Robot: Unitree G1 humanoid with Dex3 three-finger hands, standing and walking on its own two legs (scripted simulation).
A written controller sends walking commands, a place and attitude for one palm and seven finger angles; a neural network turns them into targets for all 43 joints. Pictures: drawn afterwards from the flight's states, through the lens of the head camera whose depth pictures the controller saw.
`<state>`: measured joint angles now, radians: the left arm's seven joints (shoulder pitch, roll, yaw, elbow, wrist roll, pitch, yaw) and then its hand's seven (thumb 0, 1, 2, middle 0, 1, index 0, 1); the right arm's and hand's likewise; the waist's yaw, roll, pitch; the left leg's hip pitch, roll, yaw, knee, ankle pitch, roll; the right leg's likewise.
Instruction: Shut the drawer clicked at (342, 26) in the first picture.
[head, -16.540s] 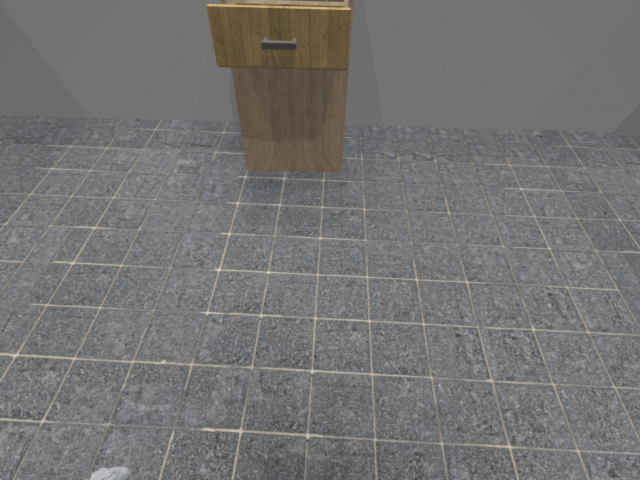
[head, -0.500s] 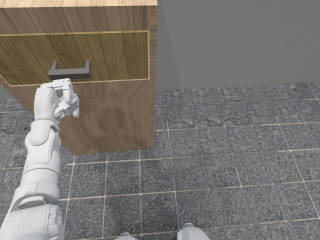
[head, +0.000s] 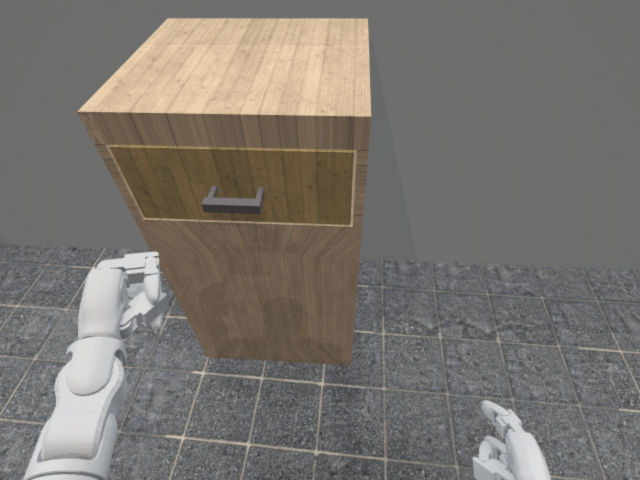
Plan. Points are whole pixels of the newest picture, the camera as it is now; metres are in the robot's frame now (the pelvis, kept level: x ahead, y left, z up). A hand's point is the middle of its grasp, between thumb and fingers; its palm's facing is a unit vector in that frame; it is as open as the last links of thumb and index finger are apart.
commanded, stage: draw the hand back to the body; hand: left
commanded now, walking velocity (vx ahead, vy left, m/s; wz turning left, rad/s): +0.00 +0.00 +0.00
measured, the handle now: (234, 198) +0.59 +0.22 -0.01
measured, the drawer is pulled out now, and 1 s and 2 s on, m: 0.00 0.00 0.00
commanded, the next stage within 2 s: step back with the hand held close in 0.64 s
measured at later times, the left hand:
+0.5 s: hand (55, 371) +0.17 +0.24 +0.17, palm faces +0.40 -0.82 -0.41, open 3.3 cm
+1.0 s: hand (55, 372) +0.17 +0.24 +0.16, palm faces +0.33 -0.82 -0.47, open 3.3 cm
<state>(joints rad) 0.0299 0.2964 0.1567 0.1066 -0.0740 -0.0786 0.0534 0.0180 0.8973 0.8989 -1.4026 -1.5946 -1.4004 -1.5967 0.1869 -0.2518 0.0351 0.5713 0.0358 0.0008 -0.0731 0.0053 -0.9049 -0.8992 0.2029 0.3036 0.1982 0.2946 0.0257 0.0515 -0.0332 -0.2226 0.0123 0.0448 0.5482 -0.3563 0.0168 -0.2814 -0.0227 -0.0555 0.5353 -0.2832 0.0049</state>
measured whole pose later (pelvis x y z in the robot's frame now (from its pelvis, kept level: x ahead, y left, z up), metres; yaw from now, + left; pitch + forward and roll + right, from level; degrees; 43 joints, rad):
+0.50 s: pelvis -0.01 +0.00 +0.01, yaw +0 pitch -5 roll -1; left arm 0.52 0.33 0.28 -0.45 -0.06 -0.09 0.09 0.02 0.89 0.90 -1.41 -1.59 -1.40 -1.60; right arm 0.23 -0.24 0.03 0.63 0.00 -0.10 -0.07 0.01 -0.90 -0.90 0.20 0.30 0.20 0.29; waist 0.07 0.09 0.01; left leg -0.04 0.02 0.04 0.43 -0.30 0.01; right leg -0.09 -0.01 -0.06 0.40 -0.22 0.00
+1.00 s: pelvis -0.02 +0.01 +0.01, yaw -1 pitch +0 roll -1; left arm 0.58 0.34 0.34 -0.47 -0.03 -0.19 0.10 0.02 0.89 0.90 -1.41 -1.59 -1.40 -1.60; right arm 0.19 -0.24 -0.01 0.59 -0.01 -0.04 -0.07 0.01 -0.90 -0.90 0.21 0.30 0.20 0.30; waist 0.01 0.06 0.02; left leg -0.16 0.01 0.06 0.43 -0.26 0.03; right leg -0.21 -0.02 -0.04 0.38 -0.17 0.02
